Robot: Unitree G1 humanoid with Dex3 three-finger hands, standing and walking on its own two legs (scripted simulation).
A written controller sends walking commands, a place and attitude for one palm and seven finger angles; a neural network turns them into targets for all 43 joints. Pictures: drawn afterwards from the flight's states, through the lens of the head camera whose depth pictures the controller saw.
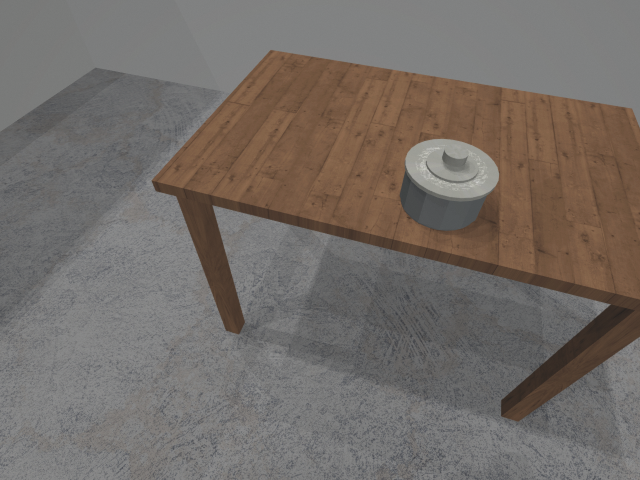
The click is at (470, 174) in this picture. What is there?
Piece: lid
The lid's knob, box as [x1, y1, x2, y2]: [442, 144, 468, 166]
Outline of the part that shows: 446,146 442,156 444,162 453,166 462,165 467,157 467,150 464,147 456,144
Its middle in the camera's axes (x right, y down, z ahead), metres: +0.24 -0.15 +0.69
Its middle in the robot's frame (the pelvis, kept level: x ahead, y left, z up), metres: +0.63 -0.20 +0.05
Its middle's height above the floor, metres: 0.82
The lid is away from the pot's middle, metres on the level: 0.00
